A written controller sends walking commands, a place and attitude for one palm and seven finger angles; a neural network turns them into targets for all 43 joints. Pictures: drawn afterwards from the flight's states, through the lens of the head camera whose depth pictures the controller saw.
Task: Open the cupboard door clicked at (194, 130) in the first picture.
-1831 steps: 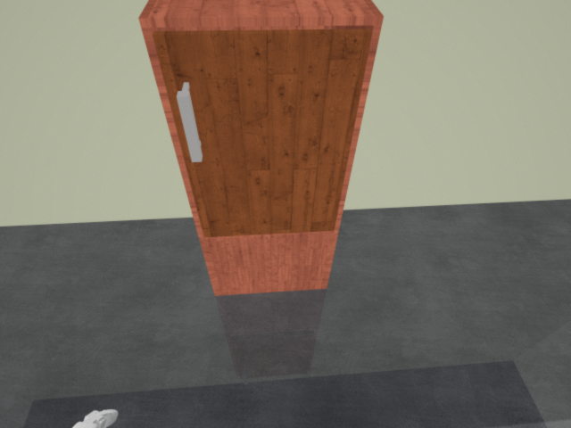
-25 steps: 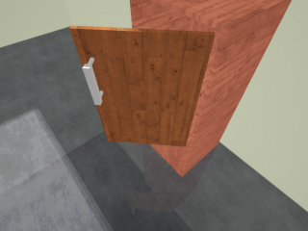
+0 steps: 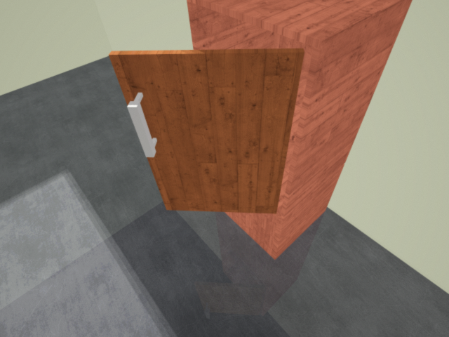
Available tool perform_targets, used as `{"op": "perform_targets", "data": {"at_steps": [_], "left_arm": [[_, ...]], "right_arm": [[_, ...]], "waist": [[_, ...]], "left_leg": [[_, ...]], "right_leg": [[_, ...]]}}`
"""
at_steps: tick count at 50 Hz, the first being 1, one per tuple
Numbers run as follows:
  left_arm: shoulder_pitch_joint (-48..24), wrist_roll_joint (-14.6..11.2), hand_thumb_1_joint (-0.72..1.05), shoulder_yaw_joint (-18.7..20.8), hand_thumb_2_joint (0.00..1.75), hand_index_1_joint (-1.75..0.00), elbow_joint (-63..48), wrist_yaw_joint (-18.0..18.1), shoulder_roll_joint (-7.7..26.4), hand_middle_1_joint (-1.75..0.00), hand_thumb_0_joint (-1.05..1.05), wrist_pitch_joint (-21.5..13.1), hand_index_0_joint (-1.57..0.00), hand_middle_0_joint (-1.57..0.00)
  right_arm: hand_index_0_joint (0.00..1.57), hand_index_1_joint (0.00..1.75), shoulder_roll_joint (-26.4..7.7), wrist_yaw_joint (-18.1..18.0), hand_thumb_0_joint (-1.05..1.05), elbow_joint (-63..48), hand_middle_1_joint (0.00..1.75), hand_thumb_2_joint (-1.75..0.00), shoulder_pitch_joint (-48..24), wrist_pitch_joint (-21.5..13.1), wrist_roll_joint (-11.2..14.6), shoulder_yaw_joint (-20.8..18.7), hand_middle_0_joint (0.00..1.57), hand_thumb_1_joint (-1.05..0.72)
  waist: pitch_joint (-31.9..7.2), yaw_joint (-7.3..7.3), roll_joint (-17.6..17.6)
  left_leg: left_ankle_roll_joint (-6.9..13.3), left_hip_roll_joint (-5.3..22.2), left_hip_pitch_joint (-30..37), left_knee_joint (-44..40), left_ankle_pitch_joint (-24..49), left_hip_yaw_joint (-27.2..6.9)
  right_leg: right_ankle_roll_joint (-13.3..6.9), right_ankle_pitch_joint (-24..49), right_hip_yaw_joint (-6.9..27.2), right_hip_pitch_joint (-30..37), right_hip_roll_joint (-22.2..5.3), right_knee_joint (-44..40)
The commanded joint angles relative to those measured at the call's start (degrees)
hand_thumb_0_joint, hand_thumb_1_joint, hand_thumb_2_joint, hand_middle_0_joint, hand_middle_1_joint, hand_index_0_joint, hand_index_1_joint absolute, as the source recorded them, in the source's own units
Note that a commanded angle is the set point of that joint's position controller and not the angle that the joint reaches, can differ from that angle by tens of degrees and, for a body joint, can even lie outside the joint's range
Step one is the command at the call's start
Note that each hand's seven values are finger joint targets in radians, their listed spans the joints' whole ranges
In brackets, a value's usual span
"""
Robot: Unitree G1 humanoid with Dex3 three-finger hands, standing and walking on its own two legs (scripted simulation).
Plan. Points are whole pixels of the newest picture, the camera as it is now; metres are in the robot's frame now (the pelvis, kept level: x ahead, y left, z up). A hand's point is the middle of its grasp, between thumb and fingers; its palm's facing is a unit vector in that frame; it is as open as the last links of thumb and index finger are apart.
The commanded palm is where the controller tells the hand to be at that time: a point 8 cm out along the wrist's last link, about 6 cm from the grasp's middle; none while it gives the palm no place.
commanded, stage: come to a stop and stand still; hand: left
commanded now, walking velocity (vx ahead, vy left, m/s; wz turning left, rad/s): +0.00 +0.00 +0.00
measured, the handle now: (145, 126) +0.57 +0.24 +0.05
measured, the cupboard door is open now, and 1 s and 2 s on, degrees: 45 45 45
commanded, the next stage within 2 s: look again from close up in 0.10 s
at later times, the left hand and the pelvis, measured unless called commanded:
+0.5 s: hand out of the picture +0.02 +0.14 -0.17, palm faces +0.01 -0.98 -0.21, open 7.3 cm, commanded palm none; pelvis +0.02 -0.03 +0.00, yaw +0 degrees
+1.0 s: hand (148, 294) +0.20 +0.16 -0.03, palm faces +0.24 -0.96 -0.15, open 7.4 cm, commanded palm +0.12 +0.20 -0.05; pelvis +0.01 -0.03 -0.01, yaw +2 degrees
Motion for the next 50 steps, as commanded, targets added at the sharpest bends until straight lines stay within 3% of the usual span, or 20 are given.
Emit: {"op": "perform_targets", "data": {"at_steps": [1,4,12,19,25,33,40,41,42,43,44,45,46,47,48,49,50], "left_arm": [[1.1,-0.4,0.90,1.3,0.90,-0.30,-1.9,0.4,5.8,-0.30,0.00,-1.4,-0.20,-0.20],[1.4,-0.4,0.90,1.2,0.90,-0.30,-1.3,0.5,5.6,-0.30,0.00,-1.6,-0.20,-0.20],[2.1,-0.5,0.90,1.3,0.90,-0.30,0.3,0.7,4.9,-0.30,0.00,-2.0,-0.20,-0.20],[2.0,-0.4,0.90,1.3,0.90,-0.30,0.9,0.8,4.8,-0.30,0.00,-1.9,-0.20,-0.20],[1.7,-0.4,0.90,1.4,0.90,-0.30,0.6,0.8,5.1,-0.30,0.00,-2.0,-0.20,-0.20],[1.5,-0.5,0.90,1.8,0.90,-0.30,0.1,0.8,5.7,-0.30,0.00,-2.3,-0.20,-0.20],[1.3,-0.4,0.90,2.1,0.90,-0.30,0.1,0.9,6.3,-0.30,0.00,-2.3,-0.20,-0.20],[7.9,0.0,0.90,2.8,0.90,-0.30,2.8,3.6,6.9,-0.30,0.00,-2.9,-0.20,-0.20],[-35.9,-12.5,0.88,6.3,0.89,-0.32,-83.2,1.7,18.3,-0.32,0.00,-15.9,-0.20,-0.20],[-12.6,-7.7,0.85,7.2,0.88,-0.33,-69.0,3.7,15.0,-0.33,0.00,-12.7,-0.20,-0.20],[-10.7,-9.1,0.83,5.1,0.87,-0.34,-65.4,6.2,11.2,-0.34,0.00,-10.0,-0.21,-0.21],[5.7,-9.2,0.81,-1.5,0.86,-0.36,-51.8,5.4,-2.3,-0.36,0.00,-4.9,-0.21,-0.21],[-3.2,-11.9,0.78,-0.7,0.85,-0.37,-62.6,4.0,-0.7,-0.37,0.00,-7.1,-0.21,-0.21],[-2.6,-11.6,0.76,3.7,0.84,-0.39,-63.2,2.7,3.7,-0.39,0.00,-10.0,-0.21,-0.21],[-1.8,-11.1,0.74,4.6,0.83,-0.40,-59.8,1.2,3.7,-0.40,0.00,-13.1,-0.21,-0.21],[4.7,-11.1,0.71,6.5,0.82,-0.42,-52.7,-0.8,3.2,-0.42,0.00,-15.3,-0.21,-0.21],[10.0,-11.9,0.69,6.2,0.81,-0.43,-49.3,-3.6,0.8,-0.43,0.00,-18.5,-0.22,-0.22]], "right_arm": [[0.20,0.30,-4.5,-0.3,0.00,-0.7,0.30,-0.90,3.0,-1.4,0.0,-1.0,0.20,-0.90],[0.20,0.30,-3.7,-0.4,0.00,0.6,0.30,-0.90,3.6,-1.6,0.1,-0.8,0.20,-0.90],[0.20,0.30,-2.6,-0.8,0.00,3.4,0.30,-0.90,4.5,-1.9,0.2,-0.6,0.20,-0.90],[0.20,0.30,-1.3,-1.0,0.00,4.5,0.30,-0.90,4.5,-1.6,0.2,-0.8,0.20,-0.90],[0.20,0.30,-1.5,-1.0,0.00,4.7,0.30,-0.90,4.4,-1.4,0.1,-1.0,0.20,-0.90],[0.20,0.30,-2.1,-1.2,0.00,4.7,0.30,-0.90,3.9,-1.6,0.1,-1.2,0.20,-0.90],[0.20,0.30,-2.4,-1.4,0.00,4.8,0.30,-0.90,3.2,-1.5,0.2,-1.5,0.20,-0.90],[0.20,0.30,-4.2,-1.0,0.00,1.0,0.30,-0.90,-2.6,-1.5,1.0,-2.4,0.20,-0.90],[0.20,0.30,-14.5,-3.4,0.00,-20.2,0.30,-0.90,-3.0,-10.7,3.8,-2.8,0.20,-0.90],[0.20,0.30,-9.2,-5.2,0.00,-17.6,0.30,-0.90,-7.8,-15.1,2.3,-1.5,0.20,-0.90],[0.20,0.30,-10.1,-5.2,0.00,-15.1,0.30,-0.90,-7.4,-16.4,3.0,-2.3,0.20,-0.90],[0.20,0.30,-6.8,-4.8,0.00,-14.5,0.30,-0.90,-5.3,-16.2,3.5,-2.4,0.20,-0.90],[0.20,0.30,-9.6,-4.5,0.00,-19.2,0.30,-0.90,-6.6,-17.2,4.1,-2.8,0.20,-0.90],[0.20,0.30,-11.2,-4.4,0.00,-20.3,0.30,-0.90,-5.9,-18.2,3.1,-4.1,0.20,-0.90],[0.20,0.30,-11.4,-4.2,0.00,-21.6,0.30,-0.90,-5.7,-18.8,2.2,-4.5,0.20,-0.90],[0.20,0.30,-11.3,-3.7,0.00,-23.1,0.30,-0.90,-5.7,-18.8,2.0,-5.0,0.20,-0.90],[0.20,0.30,-10.8,-3.0,0.00,-24.9,0.30,-0.90,-6.0,-18.7,1.7,-5.0,0.20,-0.90]], "waist": [[2.7,-0.63,-3.8],[1.8,-0.46,-4.8],[1.4,-0.34,-3.6],[3.1,-0.29,-3.3],[2.4,-0.49,-3.1],[-0.1,-0.37,-3.2],[0.4,-0.22,-3.5],[1.0,2.33,-8.1],[-25.6,-4.62,4.2],[-24.0,0.43,15.2],[-17.8,-0.76,15.1],[-8.4,-1.75,4.9],[-3.0,-2.39,-2.2],[-5.3,-3.02,-8.7],[-3.0,-3.59,-14.4],[-1.0,-1.85,-17.4],[-1.7,-0.25,-22.9]], "left_leg": [[0.3,7.4,-5.3,-8.3,-1.7,-8.5],[0.3,7.6,-4.4,-7.8,1.0,-8.1],[-0.3,7.8,-3.5,-6.6,6.1,-7.2],[-0.7,7.8,-3.4,-6.1,6.0,-6.6],[-1.0,7.6,-2.9,-5.5,5.4,-6.1],[-1.2,8.0,-1.7,-5.3,8.8,-6.1],[-1.4,8.2,-1.3,-5.0,10.0,-5.8],[-3.2,8.0,-7.5,9.0,4.9,-1.5],[-0.5,1.6,5.0,-0.9,13.4,-4.6],[0.0,1.9,6.8,-1.5,23.0,-3.0],[-1.7,2.8,3.8,-0.8,18.4,-4.0],[-1.2,3.8,-1.4,-1.2,16.9,-5.4],[-0.7,3.5,-4.3,0.2,15.3,-7.4],[-0.4,2.9,-5.3,3.2,13.0,-6.5],[-0.3,2.4,-9.2,5.7,10.0,-6.4],[-0.7,1.8,-13.5,7.8,7.3,-6.4],[-1.4,1.2,-18.6,9.9,4.3,-6.5]], "right_leg": [[-2.0,-2.4,7.9,0.4,-4.6,-6.7],[-2.0,0.2,7.7,1.5,-4.8,-6.7],[-2.2,6.9,7.6,3.0,-5.3,-6.0],[-2.4,8.3,7.6,2.7,-5.4,-7.0],[-2.4,7.7,8.3,2.7,-5.6,-8.1],[-2.4,14.5,7.7,5.4,-5.8,-7.3],[-2.1,17.9,7.4,6.0,-5.8,-7.1],[3.9,49.0,11.4,7.5,-9.6,-6.5],[-0.3,33.0,10.0,11.7,-5.0,-2.0],[-2.5,22.2,8.1,12.0,-0.9,-1.0],[-2.1,11.8,5.3,6.3,-0.7,-2.5],[-1.2,10.2,3.2,2.0,0.0,-3.2],[-0.3,11.1,2.6,-1.2,-0.1,-2.6],[0.3,8.2,2.1,-4.4,0.0,-2.4],[1.1,5.1,1.7,-8.3,-0.1,-1.6],[1.3,2.3,2.0,-10.7,-0.5,-0.2],[1.9,0.3,3.0,-11.2,-0.6,2.0]]}}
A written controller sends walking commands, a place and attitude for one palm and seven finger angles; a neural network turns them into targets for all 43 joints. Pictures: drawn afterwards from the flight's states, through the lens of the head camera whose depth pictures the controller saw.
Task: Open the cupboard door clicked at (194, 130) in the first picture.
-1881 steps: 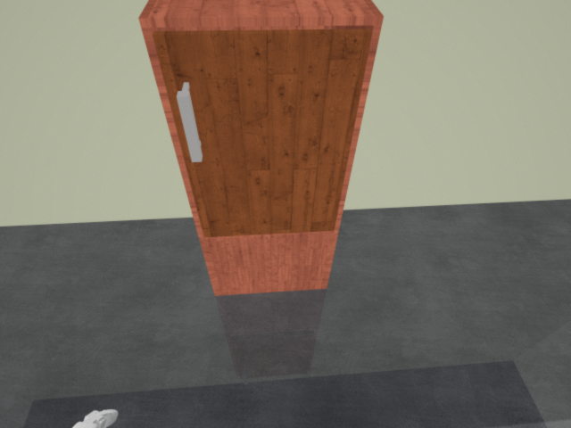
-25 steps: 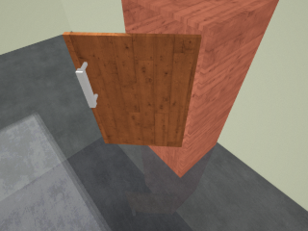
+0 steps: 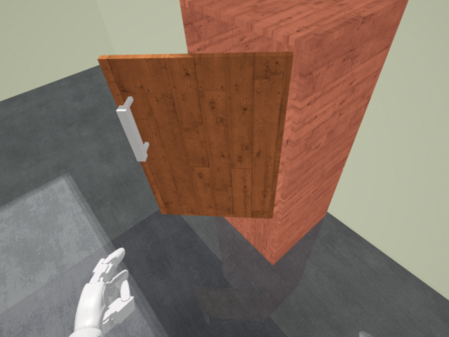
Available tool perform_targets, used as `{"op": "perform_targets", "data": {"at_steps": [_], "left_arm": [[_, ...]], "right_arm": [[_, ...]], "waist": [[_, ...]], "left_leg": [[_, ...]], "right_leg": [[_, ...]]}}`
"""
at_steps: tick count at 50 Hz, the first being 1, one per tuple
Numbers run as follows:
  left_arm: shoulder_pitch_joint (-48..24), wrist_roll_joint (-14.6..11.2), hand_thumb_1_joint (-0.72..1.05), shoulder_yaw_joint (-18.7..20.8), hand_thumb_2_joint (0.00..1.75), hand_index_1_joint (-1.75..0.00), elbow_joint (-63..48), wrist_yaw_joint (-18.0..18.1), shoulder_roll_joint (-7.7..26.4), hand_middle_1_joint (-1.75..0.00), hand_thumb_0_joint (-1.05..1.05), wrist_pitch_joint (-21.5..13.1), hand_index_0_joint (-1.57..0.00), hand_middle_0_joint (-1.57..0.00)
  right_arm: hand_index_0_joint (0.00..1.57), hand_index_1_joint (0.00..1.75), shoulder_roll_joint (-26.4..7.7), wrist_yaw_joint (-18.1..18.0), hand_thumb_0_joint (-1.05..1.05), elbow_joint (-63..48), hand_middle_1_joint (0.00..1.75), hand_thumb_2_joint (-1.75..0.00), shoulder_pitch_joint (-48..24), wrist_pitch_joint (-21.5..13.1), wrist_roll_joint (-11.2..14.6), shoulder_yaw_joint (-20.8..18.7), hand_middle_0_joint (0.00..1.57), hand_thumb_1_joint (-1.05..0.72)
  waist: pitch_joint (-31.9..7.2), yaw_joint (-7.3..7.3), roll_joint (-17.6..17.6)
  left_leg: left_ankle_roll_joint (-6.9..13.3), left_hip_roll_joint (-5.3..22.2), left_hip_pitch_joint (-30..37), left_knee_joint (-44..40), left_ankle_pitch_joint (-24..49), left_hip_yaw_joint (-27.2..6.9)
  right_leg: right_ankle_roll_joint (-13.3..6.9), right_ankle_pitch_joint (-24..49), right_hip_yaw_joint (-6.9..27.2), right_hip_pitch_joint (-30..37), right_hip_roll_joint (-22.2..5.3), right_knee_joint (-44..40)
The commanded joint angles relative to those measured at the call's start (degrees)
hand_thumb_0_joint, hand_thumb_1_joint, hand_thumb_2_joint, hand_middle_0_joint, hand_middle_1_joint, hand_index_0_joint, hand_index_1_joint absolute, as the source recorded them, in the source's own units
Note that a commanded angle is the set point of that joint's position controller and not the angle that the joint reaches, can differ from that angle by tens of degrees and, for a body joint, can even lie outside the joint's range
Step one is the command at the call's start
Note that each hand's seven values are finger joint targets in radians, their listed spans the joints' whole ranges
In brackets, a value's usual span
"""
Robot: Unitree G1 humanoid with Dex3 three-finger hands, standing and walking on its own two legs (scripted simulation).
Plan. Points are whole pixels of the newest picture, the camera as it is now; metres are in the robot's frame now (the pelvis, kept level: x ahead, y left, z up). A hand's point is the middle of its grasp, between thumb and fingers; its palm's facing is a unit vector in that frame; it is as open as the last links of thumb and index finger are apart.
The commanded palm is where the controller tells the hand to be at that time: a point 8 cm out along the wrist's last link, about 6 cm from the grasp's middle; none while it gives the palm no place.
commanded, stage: raise the hand with hooked fingers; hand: left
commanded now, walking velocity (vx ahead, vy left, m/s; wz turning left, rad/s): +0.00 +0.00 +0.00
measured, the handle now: (136, 130) +0.57 +0.25 +0.06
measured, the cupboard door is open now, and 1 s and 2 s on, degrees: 45 45 45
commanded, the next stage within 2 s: move the hooked fingers beside the handle in 1.92 s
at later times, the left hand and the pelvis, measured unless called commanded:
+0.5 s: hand (115, 304) +0.18 +0.20 +0.01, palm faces -0.12 -0.99 -0.11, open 10.1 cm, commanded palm +0.15 +0.27 +0.00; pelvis -0.05 +0.02 -0.06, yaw +1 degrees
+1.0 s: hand (79, 265) +0.23 +0.26 +0.04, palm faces -0.03 -1.00 -0.09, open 13.0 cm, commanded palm +0.21 +0.32 +0.05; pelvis -0.03 +0.04 -0.03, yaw -1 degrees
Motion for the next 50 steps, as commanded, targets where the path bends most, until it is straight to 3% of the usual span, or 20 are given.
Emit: {"op": "perform_targets", "data": {"at_steps": [1,3,4,6,9,11,13,15,17,20,23,27,29,31,32,35,39,44,46,50], "left_arm": [[11.3,-3.2,0.67,3.9,0.80,-0.45,1.0,-8.8,-0.9,-0.45,0.00,-14.1,-0.22,-0.22],[17.1,-5.4,0.62,5.5,0.78,-0.48,-2.4,-15.9,-0.3,-0.48,0.00,-22.0,-0.22,-0.22],[19.0,-5.9,0.60,8.9,0.77,-0.50,-1.1,-19.8,2.7,-0.50,0.00,-24.4,-0.22,-0.22],[14.6,-5.3,0.55,12.1,0.75,-0.53,-3.7,-24.3,7.6,-0.53,0.00,-27.1,-0.22,-0.22],[3.0,-6.6,0.48,12.9,0.72,-0.57,-13.0,-23.4,9.8,-0.57,0.00,-24.3,-0.23,-0.23],[-4.0,-7.3,0.43,12.9,0.70,-0.60,-20.5,-20.3,9.4,-0.60,0.00,-24.4,-0.23,-0.23],[-8.8,-6.8,0.39,12.5,0.68,-0.63,-29.0,-16.9,9.3,-0.63,0.00,-27.0,-0.24,-0.24],[-12.4,-5.4,0.34,9.7,0.66,-0.66,-35.6,-15.6,9.3,-0.66,0.00,-29.1,-0.24,-0.24],[-11.4,-4.2,0.29,5.4,0.64,-0.69,-34.4,-16.7,7.6,-0.69,0.00,-29.8,-0.24,-0.24],[-14.7,-4.0,0.22,3.3,0.61,-0.74,-26.9,-21.1,9.3,-0.74,0.00,-25.4,-0.25,-0.25],[-9.2,-5.2,0.15,7.9,0.58,-0.78,-17.0,-24.1,12.3,-0.78,0.00,-15.9,-0.25,-0.25],[-6.0,-9.5,0.06,16.5,0.54,-0.84,-19.5,-23.0,15.0,-0.84,0.00,-6.4,-0.26,-0.26],[-5.1,-11.2,0.01,20.3,0.52,-0.87,-22.5,-20.1,16.0,-0.87,0.00,-6.5,-0.26,-0.26],[-5.6,-10.3,-0.03,20.0,0.50,-0.90,-26.3,-17.4,15.1,-0.90,0.00,-9.2,-0.27,-0.27],[-6.4,-9.3,-0.06,18.6,0.49,-0.92,-27.6,-16.3,14.1,-0.92,0.00,-10.9,-0.27,-0.27],[-10.6,-6.6,-0.13,14.5,0.46,-0.96,-26.2,-16.1,13.2,-0.96,0.00,-14.7,-0.27,-0.27],[-15.9,-6.9,-0.22,12.9,0.42,-1.02,-20.3,-20.8,14.1,-1.02,0.00,-14.2,-0.28,-0.28],[-20.1,-8.4,-0.34,20.4,0.37,-1.10,-21.6,-23.3,22.3,-1.10,0.00,-10.8,-0.29,-0.29],[-20.0,-9.2,-0.38,21.7,0.35,-1.12,-23.1,-22.7,22.1,-1.12,0.00,-10.6,-0.29,-0.29],[-21.2,-10.3,-0.48,22.1,0.31,-1.18,-18.6,-22.3,20.6,-1.18,0.00,-9.5,-0.30,-0.30]], "right_arm": [[0.20,0.30,-5.8,1.4,0.00,-15.4,0.30,-0.90,-7.1,-5.6,-1.0,-3.4,0.20,-0.90],[0.20,0.30,-6.1,3.4,0.00,-19.1,0.30,-0.90,-9.1,-5.7,-1.2,-4.1,0.20,-0.90],[0.20,0.30,-6.9,4.7,0.00,-20.8,0.30,-0.90,-8.9,-5.1,-1.2,-4.6,0.20,-0.90],[0.20,0.30,-7.2,5.3,0.00,-23.5,0.30,-0.90,-10.6,-3.9,-0.8,-4.6,0.20,-0.90],[0.20,0.30,-6.8,4.1,0.00,-28.6,0.30,-0.90,-12.7,-1.7,0.0,-4.3,0.20,-0.90],[0.20,0.30,-5.5,3.3,0.00,-30.2,0.30,-0.90,-11.3,-1.5,0.2,-4.1,0.20,-0.90],[0.20,0.30,-4.4,2.7,0.00,-29.2,0.30,-0.90,-8.2,-1.8,-0.2,-3.5,0.20,-0.90],[0.20,0.30,-4.6,2.1,0.00,-28.2,0.30,-0.90,-6.5,-2.0,-0.8,-2.9,0.20,-0.90],[0.20,0.30,-5.1,1.7,0.00,-26.5,0.30,-0.90,-5.7,-3.0,-0.8,-1.9,0.20,-0.90],[0.20,0.30,-6.9,1.0,0.00,-25.0,0.30,-0.90,-5.6,-3.5,-0.3,-0.8,0.20,-0.90],[0.20,0.30,-7.3,0.0,0.00,-26.0,0.30,-0.90,-6.1,-3.1,1.1,-0.7,0.20,-0.90],[0.20,0.30,-6.0,-0.4,0.00,-28.6,0.30,-0.90,-8.9,-2.3,1.4,-0.1,0.20,-0.90],[0.20,0.30,-5.0,-0.2,0.00,-28.4,0.30,-0.90,-9.1,-2.5,0.8,0.2,0.20,-0.90],[0.20,0.30,-4.5,0.4,0.00,-27.6,0.30,-0.90,-7.5,-3.1,0.4,0.1,0.20,-0.90],[0.20,0.30,-4.5,0.8,0.00,-27.1,0.30,-0.90,-6.8,-3.6,0.0,0.1,0.20,-0.90],[0.20,0.30,-6.2,1.3,0.00,-25.7,0.30,-0.90,-4.5,-4.4,-0.5,-0.2,0.20,-0.90],[0.20,0.30,-8.3,0.4,0.00,-24.4,0.30,-0.90,-3.6,-5.3,0.4,-0.3,0.20,-0.90],[0.20,0.30,-8.8,-1.1,0.00,-24.4,0.30,-0.90,-3.5,-5.8,0.8,-0.3,0.20,-0.90],[0.20,0.30,-8.0,-1.0,0.00,-24.1,0.30,-0.90,-3.4,-5.9,0.7,-0.2,0.20,-0.90],[0.20,0.30,-7.8,-0.5,0.00,-23.3,0.30,-0.90,-3.5,-5.2,0.5,0.4,0.20,-0.90]], "waist": [[1.8,2.63,-25.6],[-4.1,4.83,-19.6],[-6.3,5.87,-11.2],[-10.3,5.45,-5.6],[-9.5,4.05,-8.2],[-12.1,2.72,-3.4],[-15.4,1.02,1.1],[-18.3,-0.97,2.2],[-16.2,-2.63,4.6],[-11.5,-4.83,1.0],[-10.8,-1.94,-5.4],[-16.8,3.55,-4.9],[-17.2,5.16,-5.4],[-15.6,4.51,-1.2],[-14.3,3.83,0.8],[-11.1,0.55,-1.1],[-8.8,-1.50,-1.2],[-15.5,1.49,2.6],[-16.9,1.98,3.2],[-11.8,1.50,1.9]], "left_leg": [[0.5,-1.2,-18.6,6.8,5.1,-3.4],[-0.6,-2.3,-22.8,11.1,4.5,-2.1],[-1.2,-2.9,-22.2,13.3,6.5,-1.6],[-1.0,-3.3,-25.5,17.2,6.2,-0.1],[0.5,-3.6,-31.1,19.7,-2.3,0.0],[1.0,-2.9,-29.6,20.3,-2.9,-0.4],[1.5,-1.7,-26.0,21.1,-0.7,-1.7],[1.8,-0.6,-23.5,21.9,0.7,-3.3],[1.8,0.0,-22.4,21.8,1.1,-4.4],[1.8,0.5,-24.4,20.7,-2.5,-6.6],[1.5,0.0,-28.0,17.2,-6.6,-6.6],[0.9,-0.8,-24.8,12.8,-1.9,-5.8],[0.4,-0.5,-23.4,12.0,2.7,-6.2],[-0.2,0.0,-21.4,11.0,5.4,-5.8],[-0.6,0.2,-20.6,10.7,6.5,-6.0],[-0.3,0.8,-19.7,11.1,5.1,-6.6],[0.2,0.5,-20.3,10.6,-2.1,-7.2],[-0.5,0.5,-14.3,8.7,5.2,-7.9],[-1.4,1.0,-10.9,8.2,12.0,-8.3],[-1.9,1.1,-10.6,7.7,17.1,-7.5]], "right_leg": [[4.3,2.8,7.3,-7.8,-2.5,0.8],[3.7,8.2,8.8,-5.4,-3.2,6.1],[2.4,13.4,10.1,-3.7,-4.0,9.1],[1.8,14.2,11.5,-5.3,-4.7,12.1],[2.7,-4.9,15.2,-11.0,-4.4,9.5],[2.3,-11.0,15.0,-12.7,-3.6,9.8],[1.8,-8.8,12.9,-14.2,-2.3,11.8],[1.5,-5.7,10.8,-16.7,-1.1,14.4],[1.3,-3.7,8.4,-19.9,-0.4,15.6],[1.7,-6.0,6.1,-22.1,0.4,15.4],[2.5,-11.9,6.4,-17.4,0.0,11.5],[2.4,-8.4,5.2,-8.5,-0.7,10.0],[1.9,-3.4,4.1,-5.9,-0.1,11.2],[1.6,-0.3,3.1,-7.8,0.1,11.8],[1.4,0.4,2.5,-9.5,0.3,12.4],[1.6,-1.1,2.1,-13.8,0.7,12.5],[1.7,-6.0,3.0,-15.3,0.6,10.6],[1.3,0.0,3.0,-8.5,0.4,9.9],[1.4,4.8,2.2,-7.1,0.5,10.0],[1.4,9.3,1.8,-6.8,0.9,8.9]]}}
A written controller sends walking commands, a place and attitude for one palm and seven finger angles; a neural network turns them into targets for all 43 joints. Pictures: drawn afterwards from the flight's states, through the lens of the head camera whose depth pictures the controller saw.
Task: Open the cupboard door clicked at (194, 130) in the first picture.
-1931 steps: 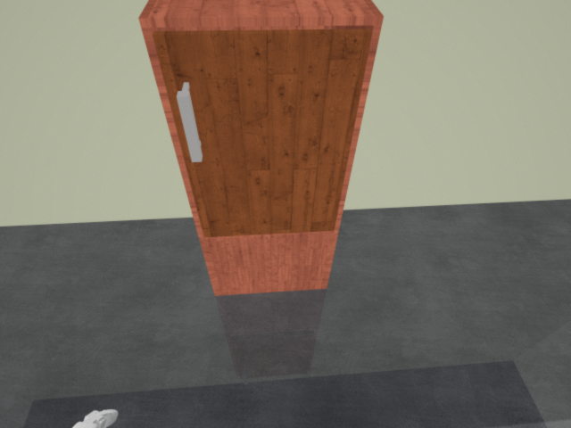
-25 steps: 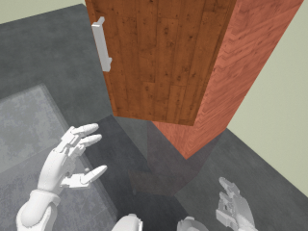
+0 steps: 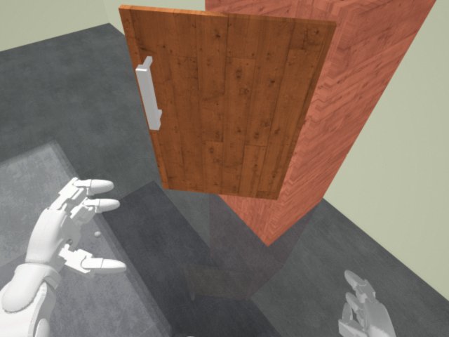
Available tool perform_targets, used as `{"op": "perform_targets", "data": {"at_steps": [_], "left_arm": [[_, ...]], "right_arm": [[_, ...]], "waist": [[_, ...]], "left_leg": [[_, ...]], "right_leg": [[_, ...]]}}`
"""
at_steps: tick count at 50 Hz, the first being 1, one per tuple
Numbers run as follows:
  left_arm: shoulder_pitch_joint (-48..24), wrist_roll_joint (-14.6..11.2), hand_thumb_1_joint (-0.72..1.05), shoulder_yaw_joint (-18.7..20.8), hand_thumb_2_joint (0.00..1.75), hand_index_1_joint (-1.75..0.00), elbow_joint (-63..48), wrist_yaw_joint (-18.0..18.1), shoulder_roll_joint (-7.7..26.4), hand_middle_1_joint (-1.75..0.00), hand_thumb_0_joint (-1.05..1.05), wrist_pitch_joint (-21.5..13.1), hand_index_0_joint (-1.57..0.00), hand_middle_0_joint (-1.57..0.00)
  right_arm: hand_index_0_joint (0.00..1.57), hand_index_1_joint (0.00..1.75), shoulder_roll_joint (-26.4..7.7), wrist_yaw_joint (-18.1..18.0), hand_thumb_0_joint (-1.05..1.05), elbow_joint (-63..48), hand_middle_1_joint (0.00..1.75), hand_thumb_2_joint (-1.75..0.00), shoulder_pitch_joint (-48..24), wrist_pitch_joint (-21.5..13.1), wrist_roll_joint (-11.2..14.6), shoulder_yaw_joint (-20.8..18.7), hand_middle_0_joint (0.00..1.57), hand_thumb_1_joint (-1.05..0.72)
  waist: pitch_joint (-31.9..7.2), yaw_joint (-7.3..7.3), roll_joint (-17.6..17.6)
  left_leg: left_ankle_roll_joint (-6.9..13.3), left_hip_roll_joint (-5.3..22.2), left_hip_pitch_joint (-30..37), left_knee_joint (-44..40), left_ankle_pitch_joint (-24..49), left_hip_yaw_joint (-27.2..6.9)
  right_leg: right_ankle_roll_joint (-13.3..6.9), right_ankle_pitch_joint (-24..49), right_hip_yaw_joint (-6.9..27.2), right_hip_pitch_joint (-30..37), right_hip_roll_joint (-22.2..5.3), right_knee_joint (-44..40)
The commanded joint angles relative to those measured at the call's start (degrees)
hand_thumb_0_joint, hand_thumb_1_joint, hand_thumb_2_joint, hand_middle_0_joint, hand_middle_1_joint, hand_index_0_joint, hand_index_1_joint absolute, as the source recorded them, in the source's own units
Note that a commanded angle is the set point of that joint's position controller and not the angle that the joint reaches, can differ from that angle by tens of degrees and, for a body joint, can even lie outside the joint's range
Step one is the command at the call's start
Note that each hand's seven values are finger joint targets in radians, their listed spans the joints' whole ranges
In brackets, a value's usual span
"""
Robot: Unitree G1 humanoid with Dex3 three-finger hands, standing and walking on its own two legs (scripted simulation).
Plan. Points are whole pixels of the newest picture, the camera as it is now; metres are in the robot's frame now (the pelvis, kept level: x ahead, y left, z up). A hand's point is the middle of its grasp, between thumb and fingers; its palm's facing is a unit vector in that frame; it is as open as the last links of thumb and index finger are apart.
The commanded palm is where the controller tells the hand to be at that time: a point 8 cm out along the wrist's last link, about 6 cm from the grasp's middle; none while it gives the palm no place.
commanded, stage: raise the hand with hooked fingers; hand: left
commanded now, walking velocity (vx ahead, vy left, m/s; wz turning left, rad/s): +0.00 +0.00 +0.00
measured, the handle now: (152, 94) +0.59 +0.21 +0.09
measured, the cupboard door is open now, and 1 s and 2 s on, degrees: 45 45 45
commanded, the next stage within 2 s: move the hooked fingers beside the handle in 0.92 s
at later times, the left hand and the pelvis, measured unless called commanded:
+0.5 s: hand (72, 187) +0.31 +0.26 +0.12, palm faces +0.02 -1.00 -0.05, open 13.9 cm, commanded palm +0.27 +0.30 +0.11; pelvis +0.01 -0.02 +0.02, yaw +0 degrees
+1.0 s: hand (82, 194) +0.30 +0.25 +0.12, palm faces +0.01 -1.00 -0.05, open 13.9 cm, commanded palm +0.27 +0.29 +0.11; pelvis +0.00 -0.02 +0.02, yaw -1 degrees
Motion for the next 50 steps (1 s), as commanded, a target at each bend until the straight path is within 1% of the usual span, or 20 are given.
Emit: {"op": "perform_targets", "data": {"at_steps": [1,4,7,11,14,17,19,21,24,27,31,33,34,37,41,44,45,47,48,50], "left_arm": [[-10.1,-2.7,-0.50,8.2,0.30,-1.20,-8.5,0.1,10.5,-1.20,0.00,-3.0,-0.30,-0.30],[-12.3,-2.3,-0.50,7.2,0.30,-1.20,-3.5,-2.4,10.6,-1.20,0.00,0.0,-0.30,-0.30],[-16.4,-2.4,-0.50,8.3,0.30,-1.20,-2.5,-5.2,13.0,-1.20,0.00,2.3,-0.30,-0.30],[-23.1,-3.6,-0.50,12.9,0.30,-1.20,-4.2,-6.3,18.2,-1.20,0.00,1.2,-0.30,-0.30],[-25.9,-4.1,-0.50,14.9,0.30,-1.20,-3.4,-6.3,20.4,-1.20,0.00,-0.6,-0.30,-0.30],[-27.1,-4.1,-0.50,14.5,0.30,-1.20,1.1,-7.3,19.9,-1.20,0.00,-0.3,-0.30,-0.30],[-27.7,-4.1,-0.50,14.5,0.30,-1.20,5.5,-8.6,20.3,-1.20,0.00,1.4,-0.30,-0.30],[-29.1,-4.2,-0.50,14.3,0.30,-1.20,8.9,-10.1,20.5,-1.20,0.00,3.1,-0.30,-0.30],[-27.2,-4.4,-0.50,12.2,0.30,-1.20,9.7,-11.7,18.5,-1.20,0.00,4.2,-0.30,-0.30],[-25.8,-4.7,-0.50,14.5,0.30,-1.20,6.7,-11.3,20.3,-1.20,0.00,3.0,-0.30,-0.30],[-26.8,-4.9,-0.50,18.0,0.30,-1.20,4.3,-8.9,23.0,-1.20,0.00,-0.1,-0.30,-0.30],[-27.7,-4.5,-0.50,17.8,0.30,-1.20,3.4,-7.7,22.4,-1.20,0.00,-1.2,-0.30,-0.30],[-28.2,-4.4,-0.50,18.2,0.30,-1.20,3.6,-7.4,23.3,-1.20,0.00,-1.3,-0.30,-0.30],[-28.5,-3.7,-0.50,15.4,0.30,-1.20,4.6,-7.7,20.5,-1.20,0.00,-1.0,-0.30,-0.30],[-28.7,-3.7,-0.50,13.9,0.30,-1.20,5.9,-9.3,19.9,-1.20,0.00,0.2,-0.30,-0.30],[-28.5,-4.4,-0.50,14.6,0.30,-1.20,7.1,-9.9,20.5,-1.20,0.00,0.5,-0.30,-0.30],[-29.0,-4.6,-0.50,15.5,0.30,-1.20,6.9,-9.8,21.2,-1.20,0.00,0.3,-0.30,-0.30],[-28.6,-4.6,-0.50,15.7,0.30,-1.20,7.4,-9.5,21.0,-1.20,0.00,0.1,-0.30,-0.30],[-28.6,-4.8,-0.50,15.7,0.30,-1.20,8.0,-9.4,20.6,-1.20,0.00,0.1,-0.30,-0.30],[-29.1,-4.8,-0.50,15.1,0.30,-1.20,8.2,-9.7,20.2,-1.20,0.00,0.0,-0.30,-0.30]], "right_arm": [[0.20,0.30,-7.4,-0.2,0.00,-6.9,0.30,-0.90,-1.4,-2.5,0.1,-2.7,0.20,-0.90],[0.20,0.30,-8.0,-0.3,0.00,-7.1,0.30,-0.90,-1.6,-1.8,0.3,-2.5,0.20,-0.90],[0.20,0.30,-8.2,-0.8,0.00,-7.5,0.30,-0.90,-1.8,-1.3,0.7,-2.4,0.20,-0.90],[0.20,0.30,-7.9,-1.3,0.00,-7.4,0.30,-0.90,-2.2,-1.0,0.3,-2.1,0.20,-0.90],[0.20,0.30,-7.9,-1.5,0.00,-6.6,0.30,-0.90,-2.2,-1.0,0.0,-1.7,0.20,-0.90],[0.20,0.30,-7.8,-1.7,0.00,-5.5,0.30,-0.90,-2.0,-0.8,0.3,-1.7,0.20,-0.90],[0.20,0.30,-8.3,-1.8,0.00,-5.4,0.30,-0.90,-1.7,-0.4,0.5,-1.7,0.20,-0.90],[0.20,0.30,-8.6,-2.0,0.00,-5.3,0.30,-0.90,-2.2,-0.1,0.8,-1.8,0.20,-0.90],[0.20,0.30,-8.7,-1.6,0.00,-6.4,0.30,-0.90,-2.1,-0.1,0.9,-2.0,0.20,-0.90],[0.20,0.30,-8.7,-0.9,0.00,-7.1,0.30,-0.90,-1.6,-0.1,0.6,-2.4,0.20,-0.90],[0.20,0.30,-8.3,-0.5,0.00,-7.1,0.30,-0.90,-1.6,-0.1,0.2,-2.4,0.20,-0.90],[0.20,0.30,-8.1,-0.6,0.00,-6.8,0.30,-0.90,-1.5,-0.2,0.1,-2.4,0.20,-0.90],[0.20,0.30,-8.2,-0.6,0.00,-6.8,0.30,-0.90,-1.4,0.0,0.0,-2.4,0.20,-0.90],[0.20,0.30,-7.9,-0.9,0.00,-6.4,0.30,-0.90,-1.5,0.0,0.3,-2.4,0.20,-0.90],[0.20,0.30,-8.2,-1.4,0.00,-6.3,0.30,-0.90,-1.5,0.1,0.6,-2.3,0.20,-0.90],[0.20,0.30,-8.4,-1.5,0.00,-6.5,0.30,-0.90,-1.9,0.1,0.6,-2.2,0.20,-0.90],[0.20,0.30,-8.3,-1.5,0.00,-6.5,0.30,-0.90,-2.0,0.1,0.6,-2.2,0.20,-0.90],[0.20,0.30,-8.1,-1.5,0.00,-6.6,0.30,-0.90,-2.2,0.0,0.6,-2.0,0.20,-0.90],[0.20,0.30,-8.1,-1.5,0.00,-6.6,0.30,-0.90,-2.2,0.0,0.6,-2.0,0.20,-0.90],[0.20,0.30,-8.1,-1.4,0.00,-6.4,0.30,-0.90,-2.3,0.0,0.6,-1.9,0.20,-0.90]], "waist": [[-8.7,0.34,4.1],[-7.3,0.12,3.9],[-9.5,0.02,2.7],[-13.4,0.42,2.3],[-13.3,0.62,4.0],[-11.5,0.17,5.2],[-9.9,-0.03,2.9],[-8.4,-0.17,2.4],[-9.8,0.40,2.2],[-13.1,1.04,1.0],[-12.8,1.39,2.0],[-12.4,1.12,4.0],[-11.9,1.11,3.2],[-10.7,0.25,5.5],[-10.6,-0.03,3.8],[-9.3,0.07,1.3],[-10.4,0.35,0.6],[-10.4,0.63,2.2],[-9.8,0.41,0.5],[-9.6,0.37,0.9]], "left_leg": [[-4.7,1.6,6.7,-11.7,24.1,-6.6],[-4.0,1.2,6.1,-12.3,22.3,-5.9],[-3.5,1.1,7.1,-13.0,21.1,-5.6],[-3.1,0.7,9.5,-13.4,21.4,-5.7],[-3.3,0.7,10.7,-13.6,23.5,-5.8],[-3.0,0.7,10.7,-14.4,23.0,-5.3],[-2.6,0.7,9.8,-14.8,21.7,-5.2],[-2.2,0.4,8.2,-15.4,18.8,-4.7],[-2.0,0.3,9.0,-15.3,20.4,-4.4],[-1.9,0.3,9.2,-14.9,22.3,-3.9],[-1.9,0.3,8.6,-15.2,21.1,-3.7],[-2.0,0.3,9.1,-15.5,20.9,-3.6],[-1.8,0.4,8.6,-15.2,20.5,-3.4],[-1.8,0.3,9.3,-15.7,19.2,-3.2],[-1.5,0.4,9.2,-15.9,18.1,-3.3],[-1.5,0.4,8.4,-15.7,16.9,-3.7],[-1.6,0.3,8.2,-16.1,16.9,-3.7],[-1.7,0.2,8.2,-15.9,16.9,-3.5],[-1.6,0.2,7.6,-16.0,16.1,-3.6],[-1.7,0.3,7.6,-15.8,16.5,-3.5]], "right_leg": [[-1.0,12.8,1.5,8.0,1.9,-5.1],[-1.1,13.0,2.0,8.9,1.8,-6.4],[-0.9,13.2,2.4,10.7,1.6,-7.8],[-1.0,14.3,3.2,13.8,1.9,-8.9],[-1.4,15.8,3.4,14.6,2.2,-9.2],[-1.3,15.9,3.5,14.5,1.8,-10.2],[-1.3,15.6,3.7,14.6,1.8,-11.1],[-1.1,13.8,4.2,14.6,1.3,-12.1],[-1.2,15.2,4.4,15.4,1.2,-12.0],[-0.9,17.5,4.9,17.1,1.1,-11.7],[-1.0,16.2,5.6,17.8,1.1,-11.7],[-1.0,15.8,5.3,17.1,1.1,-11.6],[-1.0,15.7,5.9,17.4,1.1,-11.7],[-0.9,14.5,5.7,16.0,1.0,-12.3],[-0.8,13.6,5.9,16.2,1.0,-12.9],[-0.7,12.3,6.3,15.8,1.0,-13.2],[-0.7,12.2,6.1,16.6,1.0,-13.1],[-0.7,12.2,6.2,16.4,0.9,-13.1],[-0.6,11.3,6.3,16.1,0.9,-13.3],[-0.7,11.9,6.5,16.3,0.8,-13.0]]}}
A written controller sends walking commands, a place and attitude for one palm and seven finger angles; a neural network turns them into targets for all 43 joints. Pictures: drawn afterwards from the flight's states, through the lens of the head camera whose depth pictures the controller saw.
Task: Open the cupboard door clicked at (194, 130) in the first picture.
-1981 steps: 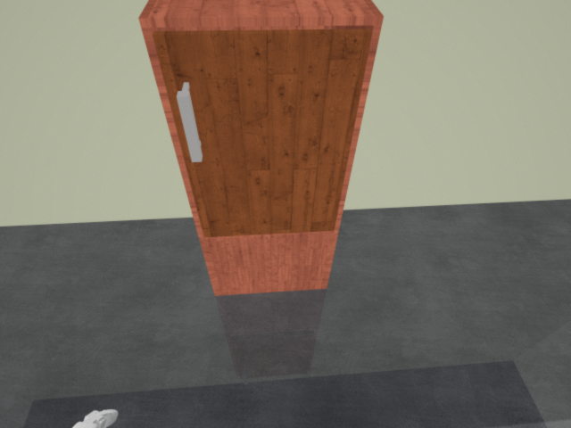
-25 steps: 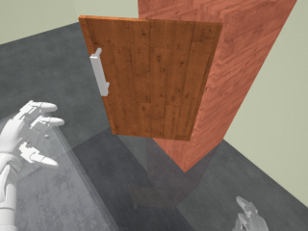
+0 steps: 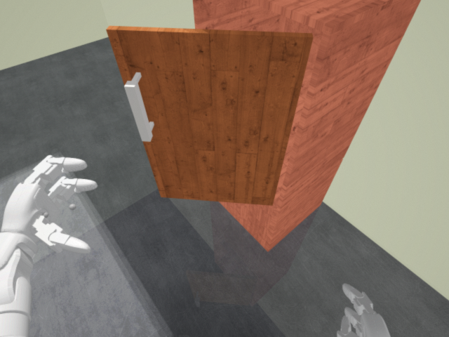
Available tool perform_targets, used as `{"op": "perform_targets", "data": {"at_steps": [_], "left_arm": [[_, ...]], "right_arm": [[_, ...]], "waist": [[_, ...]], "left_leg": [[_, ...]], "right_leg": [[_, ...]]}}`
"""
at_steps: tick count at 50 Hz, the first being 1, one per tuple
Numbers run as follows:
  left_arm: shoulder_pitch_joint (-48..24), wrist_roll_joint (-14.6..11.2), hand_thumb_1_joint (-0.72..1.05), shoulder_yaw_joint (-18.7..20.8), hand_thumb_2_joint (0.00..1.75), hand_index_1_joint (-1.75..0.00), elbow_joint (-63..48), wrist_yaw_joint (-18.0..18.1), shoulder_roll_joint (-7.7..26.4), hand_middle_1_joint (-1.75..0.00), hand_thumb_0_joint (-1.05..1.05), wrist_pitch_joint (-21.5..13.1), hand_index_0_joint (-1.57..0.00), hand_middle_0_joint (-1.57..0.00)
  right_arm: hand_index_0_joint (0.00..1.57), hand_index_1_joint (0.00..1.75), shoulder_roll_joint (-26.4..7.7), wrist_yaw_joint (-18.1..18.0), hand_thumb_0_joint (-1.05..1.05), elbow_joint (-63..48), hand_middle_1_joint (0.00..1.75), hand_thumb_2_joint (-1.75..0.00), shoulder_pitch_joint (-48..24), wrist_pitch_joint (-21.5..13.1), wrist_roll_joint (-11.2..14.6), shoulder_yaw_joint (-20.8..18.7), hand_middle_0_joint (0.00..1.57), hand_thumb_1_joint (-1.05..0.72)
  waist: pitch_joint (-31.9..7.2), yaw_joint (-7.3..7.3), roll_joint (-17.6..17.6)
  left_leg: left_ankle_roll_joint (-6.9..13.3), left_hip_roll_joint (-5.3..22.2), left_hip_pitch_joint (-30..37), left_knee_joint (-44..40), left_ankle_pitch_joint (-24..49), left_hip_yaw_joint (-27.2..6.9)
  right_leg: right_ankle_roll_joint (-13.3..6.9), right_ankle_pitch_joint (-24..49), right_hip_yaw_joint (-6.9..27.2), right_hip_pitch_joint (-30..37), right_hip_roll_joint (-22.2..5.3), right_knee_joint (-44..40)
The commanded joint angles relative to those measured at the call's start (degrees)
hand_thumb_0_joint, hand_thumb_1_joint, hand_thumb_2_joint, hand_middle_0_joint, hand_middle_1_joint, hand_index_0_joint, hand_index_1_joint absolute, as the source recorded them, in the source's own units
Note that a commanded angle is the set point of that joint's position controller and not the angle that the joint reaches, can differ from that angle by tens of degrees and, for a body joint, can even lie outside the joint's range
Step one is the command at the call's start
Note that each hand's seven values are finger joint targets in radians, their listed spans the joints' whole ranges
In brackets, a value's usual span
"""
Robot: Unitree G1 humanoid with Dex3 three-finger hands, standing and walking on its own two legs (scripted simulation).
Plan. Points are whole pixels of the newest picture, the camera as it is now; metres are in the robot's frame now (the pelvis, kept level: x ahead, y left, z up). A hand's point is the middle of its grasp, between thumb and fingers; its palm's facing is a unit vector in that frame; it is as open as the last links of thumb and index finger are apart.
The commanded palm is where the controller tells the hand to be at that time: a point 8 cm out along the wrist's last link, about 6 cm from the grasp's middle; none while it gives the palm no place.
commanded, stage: move the hooked fingers beside the handle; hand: left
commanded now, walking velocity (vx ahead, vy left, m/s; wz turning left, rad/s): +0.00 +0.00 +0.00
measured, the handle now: (142, 108) +0.58 +0.24 +0.07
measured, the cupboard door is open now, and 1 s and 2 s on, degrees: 45 45 45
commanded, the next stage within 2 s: none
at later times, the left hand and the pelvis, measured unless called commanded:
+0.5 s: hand (91, 170) +0.37 +0.27 +0.09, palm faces -0.02 -1.00 -0.03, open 13.9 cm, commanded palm +0.34 +0.33 +0.09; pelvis +0.00 +0.01 +0.00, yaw -1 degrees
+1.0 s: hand (98, 145) +0.43 +0.28 +0.10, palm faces -0.02 -1.00 -0.03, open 13.9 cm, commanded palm +0.42 +0.34 +0.09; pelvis +0.00 +0.02 -0.01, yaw -1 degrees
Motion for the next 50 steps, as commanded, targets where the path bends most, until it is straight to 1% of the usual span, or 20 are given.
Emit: {"op": "perform_targets", "data": {"at_steps": [1,2,5,7,9,10,12,15,18,21,22,24,28,29,33,38,44,46,48,50], "left_arm": [[-13.9,-1.8,-0.50,5.1,0.30,-1.20,-11.4,0.3,15.1,-1.20,0.00,-3.8,-0.30,-0.30],[-16.3,-1.6,-0.50,4.0,0.30,-1.20,-10.7,0.5,14.5,-1.20,0.00,-3.7,-0.30,-0.30],[-26.3,-0.2,-0.50,3.7,0.30,-1.20,-8.1,0.8,17.1,-1.20,0.00,-4.0,-0.30,-0.30],[-27.7,0.4,-0.50,2.9,0.30,-1.20,-6.8,0.9,16.6,-1.20,0.00,-4.6,-0.30,-0.30],[-28.8,0.7,-0.50,3.6,0.30,-1.20,-6.4,0.8,18.4,-1.20,0.00,-5.3,-0.30,-0.30],[-29.4,0.8,-0.50,4.2,0.30,-1.20,-4.7,0.8,19.1,-1.20,0.00,-5.2,-0.30,-0.30],[-31.3,1.1,-0.50,3.7,0.30,-1.20,-0.6,0.4,18.8,-1.20,0.00,-5.1,-0.30,-0.30],[-31.5,1.3,-0.50,5.4,0.30,-1.20,5.3,0.0,21.0,-1.20,0.00,-4.7,-0.30,-0.30],[-34.1,2.2,-0.50,3.7,0.30,-1.20,5.9,-0.2,20.2,-1.20,0.00,-4.9,-0.30,-0.30],[-33.6,2.2,-0.50,6.0,0.30,-1.20,6.6,-0.2,22.7,-1.20,0.00,-5.5,-0.30,-0.30],[-33.7,2.1,-0.50,5.6,0.30,-1.20,7.1,-0.1,22.1,-1.20,0.00,-5.7,-0.30,-0.30],[-34.6,1.8,-0.50,7.3,0.30,-1.20,7.8,0.1,23.9,-1.20,0.00,-6.4,-0.30,-0.30],[-38.3,2.9,-0.50,8.1,0.30,-1.20,10.2,0.2,25.6,-1.20,0.00,-7.3,-0.30,-0.30],[-40.4,3.0,-0.50,6.2,0.30,-1.20,9.4,-0.3,24.6,-1.20,0.00,-7.6,-0.30,-0.30],[-42.1,3.7,-0.50,5.6,0.30,-1.20,9.5,-0.7,24.6,-1.20,0.00,-8.7,-0.30,-0.30],[-48.0,3.7,-0.50,4.0,0.30,-1.20,17.7,-0.7,23.8,-1.20,0.00,-8.2,-0.30,-0.30],[-53.5,6.3,-0.50,6.1,0.30,-1.20,20.4,0.1,29.3,-1.20,0.00,-9.7,-0.30,-0.30],[-53.8,6.7,-0.50,6.6,0.30,-1.20,21.0,0.1,29.9,-1.20,0.00,-10.7,-0.30,-0.30],[-55.3,6.7,-0.50,5.8,0.30,-1.20,24.5,0.0,29.1,-1.20,0.00,-10.8,-0.30,-0.30],[-57.7,6.8,-0.50,7.6,0.30,-1.20,27.4,-0.4,32.1,-1.20,0.00,-10.8,-0.30,-0.30]], "right_arm": [[0.20,0.30,-7.9,-0.8,0.00,-8.1,0.30,-0.90,-2.9,-3.5,0.2,-3.7,0.20,-0.90],[0.20,0.30,-7.8,-0.9,0.00,-7.8,0.30,-0.90,-2.9,-3.4,0.2,-3.6,0.20,-0.90],[0.20,0.30,-8.3,-1.5,0.00,-6.4,0.30,-0.90,-2.2,-3.0,0.3,-3.5,0.20,-0.90],[0.20,0.30,-8.2,-1.7,0.00,-6.3,0.30,-0.90,-1.7,-3.2,0.2,-3.5,0.20,-0.90],[0.20,0.30,-8.5,-1.7,0.00,-6.1,0.30,-0.90,-0.9,-3.1,0.0,-3.5,0.20,-0.90],[0.20,0.30,-8.4,-1.6,0.00,-5.9,0.30,-0.90,-0.6,-2.8,-0.1,-3.5,0.20,-0.90],[0.20,0.30,-8.6,-1.7,0.00,-5.4,0.30,-0.90,-0.1,-2.4,0.0,-3.5,0.20,-0.90],[0.20,0.30,-9.2,-1.3,0.00,-5.3,0.30,-0.90,1.0,-1.7,-0.1,-3.6,0.20,-0.90],[0.20,0.30,-9.3,-0.7,0.00,-5.8,0.30,-0.90,1.9,-1.2,-0.2,-3.8,0.20,-0.90],[0.20,0.30,-9.7,-0.1,0.00,-6.2,0.30,-0.90,3.5,-0.2,-0.4,-4.3,0.20,-0.90],[0.20,0.30,-9.7,0.0,0.00,-6.5,0.30,-0.90,3.8,0.1,-0.4,-4.2,0.20,-0.90],[0.20,0.30,-10.0,0.3,0.00,-6.5,0.30,-0.90,4.4,0.7,-0.6,-4.3,0.20,-0.90],[0.20,0.30,-10.2,0.4,0.00,-5.7,0.30,-0.90,5.8,1.9,-0.5,-4.7,0.20,-0.90],[0.20,0.30,-10.2,0.4,0.00,-5.9,0.30,-0.90,6.0,2.2,-0.6,-4.6,0.20,-0.90],[0.20,0.30,-10.1,0.5,0.00,-5.2,0.30,-0.90,7.3,2.9,-0.7,-5.0,0.20,-0.90],[0.20,0.30,-10.8,0.3,0.00,-3.9,0.30,-0.90,8.2,4.1,-0.4,-4.7,0.20,-0.90],[0.20,0.30,-11.1,0.7,0.00,-3.8,0.30,-0.90,10.4,5.9,-1.1,-4.7,0.20,-0.90],[0.20,0.30,-10.9,1.0,0.00,-4.0,0.30,-0.90,10.6,6.6,-1.2,-4.8,0.20,-0.90],[0.20,0.30,-11.0,1.1,0.00,-3.9,0.30,-0.90,10.6,7.2,-1.1,-4.4,0.20,-0.90],[0.20,0.30,-11.5,0.9,0.00,-3.5,0.30,-0.90,11.3,8.0,-1.2,-4.5,0.20,-0.90]], "waist": [[-11.7,-0.24,1.5],[-10.5,-0.93,1.6],[-9.1,-2.76,1.7],[-11.2,-2.56,3.4],[-14.4,-2.17,4.2],[-15.1,-2.29,3.0],[-14.1,-2.76,2.2],[-13.9,-2.03,0.9],[-16.4,-1.95,4.0],[-19.0,-1.71,1.0],[-19.1,-1.82,0.3],[-18.7,-1.53,0.3],[-17.9,-2.58,2.1],[-18.0,-3.04,3.3],[-21.4,-3.32,6.8],[-16.8,-5.26,1.4],[-22.0,-4.64,5.4],[-23.4,-4.73,5.0],[-20.7,-5.55,3.3],[-20.9,-5.83,2.4]], "left_leg": [[0.0,-0.6,0.3,-6.2,12.2,-3.6],[0.0,-0.5,0.1,-6.2,11.2,-3.6],[0.0,-0.4,-0.8,-6.0,8.2,-4.1],[0.0,-0.5,0.4,-6.0,8.8,-4.3],[0.0,-0.5,1.5,-5.3,11.3,-4.2],[0.0,-0.5,1.0,-5.2,12.3,-4.2],[-0.2,-0.5,-0.6,-5.1,11.7,-4.1],[-0.2,-0.5,-2.4,-4.9,12.2,-4.1],[-0.4,-0.6,-1.5,-4.6,14.6,-3.9],[-0.3,-0.3,-1.8,-3.9,17.8,-3.8],[-0.2,-0.4,-2.6,-3.9,17.1,-3.6],[-0.3,-0.3,-3.4,-3.7,18.2,-3.6],[-0.1,-0.2,-3.9,-3.6,16.9,-3.3],[-0.1,-0.1,-3.0,-3.3,18.2,-3.3],[-0.5,0.1,0.3,-2.9,20.3,-3.9],[-0.3,0.4,-3.2,-3.4,14.8,-4.8],[-0.9,0.4,-1.9,-1.4,21.2,-4.8],[-1.0,0.6,-1.5,-1.2,21.9,-4.8],[-0.6,0.7,-4.0,-1.1,19.1,-4.6],[-0.2,0.6,-5.8,-0.7,17.9,-4.4]], "right_leg": [[1.0,8.4,6.0,9.0,-0.6,-5.1],[1.1,7.4,5.9,7.8,-0.5,-5.3],[1.1,3.4,6.4,5.5,-0.5,-5.8],[0.9,4.0,6.0,5.6,-0.6,-5.3],[0.7,7.0,6.2,7.2,-0.5,-4.4],[0.8,8.4,6.1,7.8,-0.5,-4.2],[0.9,8.3,5.9,7.1,-0.6,-4.0],[0.7,9.1,5.7,7.1,-0.5,-3.3],[0.5,11.5,5.5,6.6,-0.5,-2.3],[0.7,15.3,5.5,8.3,-0.1,-1.4],[0.9,15.0,5.7,8.4,-0.1,-1.4],[0.5,16.2,5.6,9.0,0.0,-0.8],[0.8,15.1,5.8,6.8,0.1,-1.1],[0.5,16.0,5.8,6.3,0.3,-0.6],[0.5,15.3,5.4,4.5,0.5,-0.7],[0.7,10.8,4.6,0.9,0.7,-1.1],[0.4,14.8,5.0,1.5,0.8,1.0],[0.7,15.3,5.0,1.5,0.9,1.2],[0.8,13.9,5.0,0.3,0.9,1.0],[0.8,14.1,5.4,1.0,1.0,1.2]]}}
